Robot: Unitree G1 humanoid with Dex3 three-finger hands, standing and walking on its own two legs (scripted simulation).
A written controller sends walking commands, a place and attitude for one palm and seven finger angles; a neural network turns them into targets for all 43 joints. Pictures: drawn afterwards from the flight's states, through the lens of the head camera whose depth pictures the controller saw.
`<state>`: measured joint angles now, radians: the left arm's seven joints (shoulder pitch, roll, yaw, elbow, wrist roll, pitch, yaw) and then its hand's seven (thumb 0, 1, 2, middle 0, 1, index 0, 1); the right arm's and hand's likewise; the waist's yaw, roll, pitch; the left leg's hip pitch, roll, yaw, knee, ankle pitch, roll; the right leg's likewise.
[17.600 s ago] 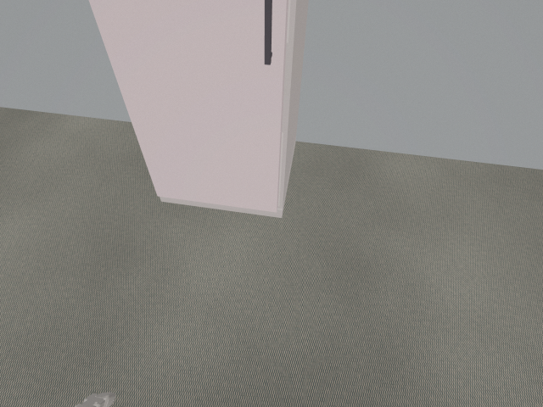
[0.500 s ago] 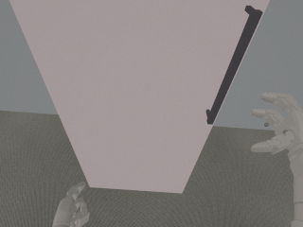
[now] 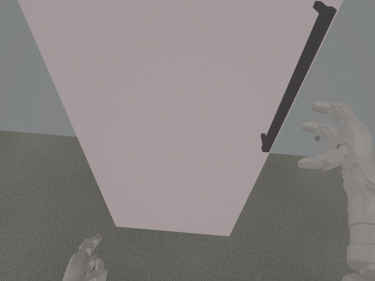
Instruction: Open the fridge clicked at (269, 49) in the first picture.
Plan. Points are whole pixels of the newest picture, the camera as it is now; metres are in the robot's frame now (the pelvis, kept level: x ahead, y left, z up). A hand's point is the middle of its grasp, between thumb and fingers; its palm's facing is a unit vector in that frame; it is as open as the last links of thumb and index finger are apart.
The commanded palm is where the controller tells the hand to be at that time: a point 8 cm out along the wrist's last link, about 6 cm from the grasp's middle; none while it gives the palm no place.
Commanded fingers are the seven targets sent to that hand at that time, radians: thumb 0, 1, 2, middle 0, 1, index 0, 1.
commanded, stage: move the hooked fingers beside the handle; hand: right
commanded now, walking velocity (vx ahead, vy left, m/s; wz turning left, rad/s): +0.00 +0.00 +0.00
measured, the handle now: (286, 91) +0.46 -0.17 +0.21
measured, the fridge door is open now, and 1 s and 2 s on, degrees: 0 0 0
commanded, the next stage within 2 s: feel for the door with the fingertips in 1.16 s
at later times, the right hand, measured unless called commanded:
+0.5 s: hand (308, 129) +0.39 -0.22 +0.17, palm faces +0.05 +1.00 -0.01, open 14.0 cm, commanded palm +0.36 -0.27 +0.17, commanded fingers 0.00 0.50 -0.30 0.30 1.20 0.30 1.20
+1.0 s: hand (309, 132) +0.38 -0.22 +0.17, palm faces +0.05 +1.00 +0.00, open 14.0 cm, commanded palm +0.36 -0.27 +0.17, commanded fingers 0.00 0.50 -0.30 0.30 1.20 0.30 1.20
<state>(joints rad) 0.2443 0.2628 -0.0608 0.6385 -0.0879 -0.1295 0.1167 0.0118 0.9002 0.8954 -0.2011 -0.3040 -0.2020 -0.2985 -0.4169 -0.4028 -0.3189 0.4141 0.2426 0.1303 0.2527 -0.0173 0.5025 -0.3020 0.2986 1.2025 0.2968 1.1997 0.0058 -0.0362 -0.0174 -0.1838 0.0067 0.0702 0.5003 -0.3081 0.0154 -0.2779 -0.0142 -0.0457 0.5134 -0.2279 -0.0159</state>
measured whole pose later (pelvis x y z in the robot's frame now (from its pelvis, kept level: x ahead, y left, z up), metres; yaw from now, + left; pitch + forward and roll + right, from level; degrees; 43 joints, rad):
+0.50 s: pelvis +0.00 +0.00 +0.00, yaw +1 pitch +1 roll +0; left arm 0.28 0.27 -0.04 0.65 -0.09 -0.09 0.10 0.01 0.90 0.90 -0.20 -0.30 -0.20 -0.30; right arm -0.50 -0.41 -0.32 0.55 0.23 0.07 0.25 -0.02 0.50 -0.30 0.30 1.20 0.30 1.20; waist 0.03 -0.04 -0.03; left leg -0.21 0.00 0.06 0.51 -0.31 0.02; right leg -0.31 -0.02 -0.05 0.53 -0.24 -0.02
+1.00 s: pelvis +0.00 -0.01 +0.00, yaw +1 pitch +0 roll +1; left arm 0.25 0.26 -0.05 0.63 -0.09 -0.08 0.10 0.01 0.90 0.90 -0.20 -0.30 -0.20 -0.30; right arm -0.48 -0.38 -0.30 0.48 0.23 0.10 0.22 -0.02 0.50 -0.30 0.30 1.20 0.30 1.20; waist 0.02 -0.03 -0.03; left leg -0.21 0.01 0.06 0.50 -0.30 0.01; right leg -0.30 -0.02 -0.05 0.53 -0.23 -0.02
